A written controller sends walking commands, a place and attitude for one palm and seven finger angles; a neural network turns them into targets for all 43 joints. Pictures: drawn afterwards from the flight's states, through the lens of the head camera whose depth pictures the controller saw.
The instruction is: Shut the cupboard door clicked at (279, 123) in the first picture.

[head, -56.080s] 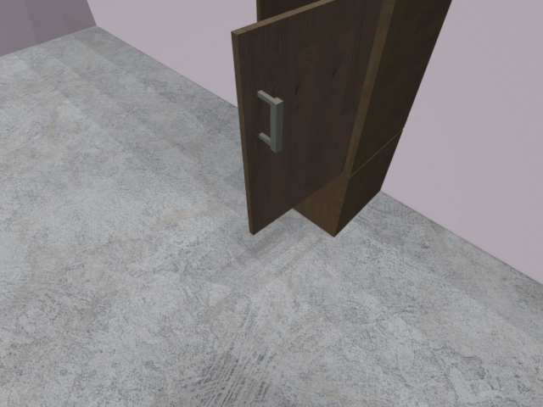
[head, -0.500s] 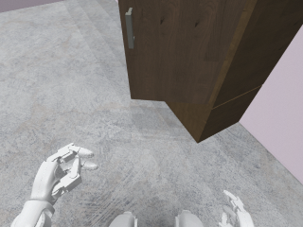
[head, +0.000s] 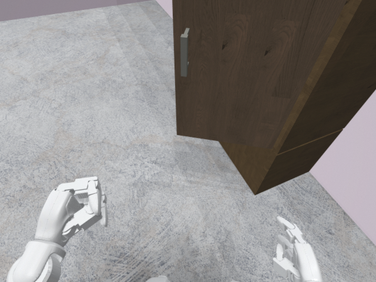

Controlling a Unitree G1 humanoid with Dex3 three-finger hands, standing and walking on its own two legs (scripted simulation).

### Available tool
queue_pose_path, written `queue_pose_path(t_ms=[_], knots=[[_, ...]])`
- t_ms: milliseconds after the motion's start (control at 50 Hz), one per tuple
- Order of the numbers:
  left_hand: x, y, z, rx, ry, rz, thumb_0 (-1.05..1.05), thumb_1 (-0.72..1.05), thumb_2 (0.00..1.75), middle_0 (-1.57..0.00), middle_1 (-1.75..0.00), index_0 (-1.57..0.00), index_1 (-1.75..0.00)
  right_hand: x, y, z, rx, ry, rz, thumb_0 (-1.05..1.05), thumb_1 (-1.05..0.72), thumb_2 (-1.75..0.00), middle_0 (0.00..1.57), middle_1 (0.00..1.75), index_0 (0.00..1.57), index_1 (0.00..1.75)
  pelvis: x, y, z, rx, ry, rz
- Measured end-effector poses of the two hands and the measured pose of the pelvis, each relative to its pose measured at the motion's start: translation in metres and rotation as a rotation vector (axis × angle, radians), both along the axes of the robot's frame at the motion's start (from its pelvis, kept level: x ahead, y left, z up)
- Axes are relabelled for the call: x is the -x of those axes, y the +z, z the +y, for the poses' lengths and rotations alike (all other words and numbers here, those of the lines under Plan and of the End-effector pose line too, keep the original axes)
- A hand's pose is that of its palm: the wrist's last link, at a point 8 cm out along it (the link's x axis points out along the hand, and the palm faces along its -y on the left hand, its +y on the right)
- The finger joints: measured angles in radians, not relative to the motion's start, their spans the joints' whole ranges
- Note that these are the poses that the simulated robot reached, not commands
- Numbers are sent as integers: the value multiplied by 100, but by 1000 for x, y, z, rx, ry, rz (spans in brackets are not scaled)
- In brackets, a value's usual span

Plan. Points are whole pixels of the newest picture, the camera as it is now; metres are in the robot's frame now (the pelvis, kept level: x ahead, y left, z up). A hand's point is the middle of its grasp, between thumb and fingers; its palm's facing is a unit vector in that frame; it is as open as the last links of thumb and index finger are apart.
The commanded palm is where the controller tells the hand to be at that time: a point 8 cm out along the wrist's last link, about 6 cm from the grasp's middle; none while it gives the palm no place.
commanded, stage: raise the hand and make a fist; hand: left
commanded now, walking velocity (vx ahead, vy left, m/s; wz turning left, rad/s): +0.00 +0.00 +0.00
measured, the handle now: (185, 53) +0.70 +0.07 +0.12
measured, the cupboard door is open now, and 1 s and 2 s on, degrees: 56 56 56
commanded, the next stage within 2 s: bring the fist close to the handle in 0.58 s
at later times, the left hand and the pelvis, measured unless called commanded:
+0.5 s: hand (111, 211) +0.22 +0.15 +0.10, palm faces -0.08 -1.00 -0.05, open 3.1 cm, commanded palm +0.20 +0.21 +0.10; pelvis +0.00 -0.03 +0.01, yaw -1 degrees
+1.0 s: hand (149, 161) +0.33 +0.11 +0.10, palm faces -0.20 -0.98 -0.05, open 3.1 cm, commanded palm +0.33 +0.18 +0.10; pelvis -0.01 -0.02 +0.01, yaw +0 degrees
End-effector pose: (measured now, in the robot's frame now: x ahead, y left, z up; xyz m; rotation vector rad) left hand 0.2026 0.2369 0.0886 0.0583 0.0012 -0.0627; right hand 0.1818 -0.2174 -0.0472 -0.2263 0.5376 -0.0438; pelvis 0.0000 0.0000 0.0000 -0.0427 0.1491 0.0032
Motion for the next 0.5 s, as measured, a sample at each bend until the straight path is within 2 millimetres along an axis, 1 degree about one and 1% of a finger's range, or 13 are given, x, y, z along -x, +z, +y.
queue_pose_path(t_ms=[60,100,140,200,240,280,360,400,440,500], knots=[[-3,-9,-9,-3,-54,76,1,90,90,-126,-146,-126,-146,2,-2,-2,-7,-3,15,2,-90,-90,20,30,21,30,-1,2,-3,-4,-3,-4],[-5,-6,-11,-8,-61,85,1,90,90,-128,-147,-127,-147,5,-3,-5,-10,-13,25,2,-90,-90,21,30,21,30,-2,4,-5,-8,-7,-8],[-6,3,-9,-16,-42,51,1,90,90,-128,-148,-128,-148,9,-4,-8,-12,-23,34,2,-90,-90,21,30,21,30,-3,5,-8,-12,-10,-13],[-8,24,-4,-25,5,-34,2,90,90,-129,-149,-129,-149,15,-6,-14,-15,-31,50,2,-90,-90,21,30,21,30,-4,7,-12,-15,-8,-23],[-9,31,-3,-21,20,-67,2,90,90,-130,-149,-129,-149,19,-8,-19,-16,-34,62,2,-90,-90,20,30,21,30,-4,8,-15,-16,-5,-27],[-11,28,-7,-6,13,-49,1,90,90,-130,-149,-129,-150,22,-10,-24,-16,-40,70,2,-90,-90,20,30,21,30,-2,9,-17,-18,-3,-29],[-9,6,-23,15,-45,73,1,90,90,-130,-150,-130,-150,28,-10,-37,-8,-62,73,2,-90,-90,20,30,21,30,0,11,-21,-26,-9,-29],[-6,0,-29,14,-62,104,1,90,90,-130,-150,-130,-150,31,-8,-43,0,-74,67,2,-90,-90,20,30,21,30,1,11,-24,-31,-14,-30],[-3,2,-31,10,-56,84,1,90,90,-130,-150,-130,-150,32,-6,-47,9,-82,60,2,-90,-90,20,30,21,30,2,11,-26,-34,-18,-33],[0,16,-28,5,-14,-8,2,90,90,-130,-150,-130,-150,33,-4,-52,17,-83,54,2,-90,-90,20,30,20,30,4,11,-29,-35,-17,-39]])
